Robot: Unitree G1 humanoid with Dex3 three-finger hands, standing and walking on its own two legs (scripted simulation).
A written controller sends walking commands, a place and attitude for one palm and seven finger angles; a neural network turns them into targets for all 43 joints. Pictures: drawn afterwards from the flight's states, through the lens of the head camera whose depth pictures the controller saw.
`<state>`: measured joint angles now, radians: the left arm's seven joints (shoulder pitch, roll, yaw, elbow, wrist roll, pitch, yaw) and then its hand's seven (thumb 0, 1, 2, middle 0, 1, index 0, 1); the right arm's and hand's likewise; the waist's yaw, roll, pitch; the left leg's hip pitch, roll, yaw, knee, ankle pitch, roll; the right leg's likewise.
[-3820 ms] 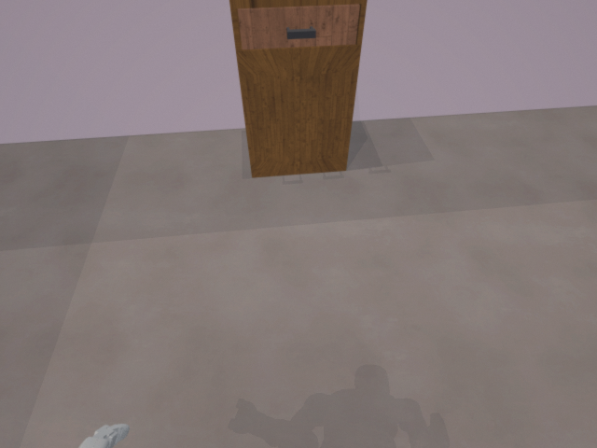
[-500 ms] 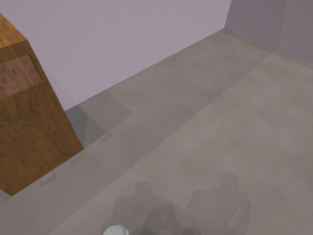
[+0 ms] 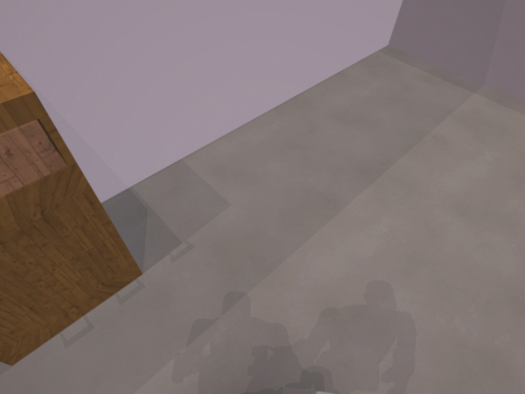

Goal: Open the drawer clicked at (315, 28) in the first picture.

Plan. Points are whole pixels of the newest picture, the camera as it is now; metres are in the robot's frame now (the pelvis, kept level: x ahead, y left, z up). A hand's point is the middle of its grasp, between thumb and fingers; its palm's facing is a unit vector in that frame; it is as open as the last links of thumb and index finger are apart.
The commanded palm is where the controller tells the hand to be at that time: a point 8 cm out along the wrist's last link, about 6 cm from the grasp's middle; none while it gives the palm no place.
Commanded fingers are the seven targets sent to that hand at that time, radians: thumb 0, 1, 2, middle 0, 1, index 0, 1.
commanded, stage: turn to face it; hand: left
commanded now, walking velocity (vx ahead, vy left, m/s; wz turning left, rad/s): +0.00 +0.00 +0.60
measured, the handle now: out of the picture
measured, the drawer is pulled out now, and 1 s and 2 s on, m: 0.00 0.00 0.00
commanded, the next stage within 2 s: take the last steps up to it in 1.18 s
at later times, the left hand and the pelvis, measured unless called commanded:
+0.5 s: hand out of the picture +0.01 +0.19 -0.17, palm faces +0.34 -0.91 -0.26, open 7.3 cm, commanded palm none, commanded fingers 0.00 0.90 0.90 -0.20 -0.30 -0.20 -0.30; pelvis +0.01 -0.02 +0.00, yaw +18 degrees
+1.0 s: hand out of the picture +0.00 +0.23 -0.15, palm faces +0.53 -0.80 -0.28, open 7.4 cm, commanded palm none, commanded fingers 0.00 0.90 0.90 -0.20 -0.30 -0.20 -0.30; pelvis +0.01 +0.00 +0.00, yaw +33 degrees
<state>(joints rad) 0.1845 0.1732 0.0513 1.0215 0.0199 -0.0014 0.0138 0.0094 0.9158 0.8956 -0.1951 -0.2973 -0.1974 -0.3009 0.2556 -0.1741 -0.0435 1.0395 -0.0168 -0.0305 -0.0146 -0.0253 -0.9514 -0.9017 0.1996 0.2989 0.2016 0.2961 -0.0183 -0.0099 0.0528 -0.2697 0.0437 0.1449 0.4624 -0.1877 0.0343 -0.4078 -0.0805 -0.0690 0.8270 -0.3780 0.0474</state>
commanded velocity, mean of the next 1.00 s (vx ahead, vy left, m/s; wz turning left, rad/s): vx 0.00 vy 0.00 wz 0.54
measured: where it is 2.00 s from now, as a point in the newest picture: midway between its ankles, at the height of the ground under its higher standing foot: outside the picture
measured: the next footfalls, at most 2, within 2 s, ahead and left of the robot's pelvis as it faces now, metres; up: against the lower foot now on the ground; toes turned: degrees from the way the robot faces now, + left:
right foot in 0.10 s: +0.08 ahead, -0.12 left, +0.00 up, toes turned -2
left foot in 0.58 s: +0.02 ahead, +0.12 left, +0.00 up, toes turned +29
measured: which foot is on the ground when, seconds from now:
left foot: down 0.00-0.12, up 0.14-0.56, down 0.58-1.00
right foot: up 0.00-0.08, down 0.10-0.58, up 0.60-1.00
